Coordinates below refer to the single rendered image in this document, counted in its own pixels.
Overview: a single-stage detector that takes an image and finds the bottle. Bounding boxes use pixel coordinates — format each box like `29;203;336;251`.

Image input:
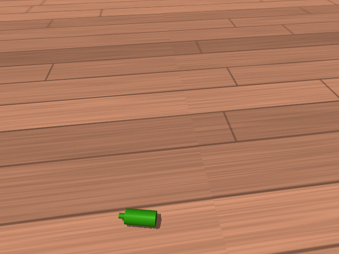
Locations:
119;208;157;227

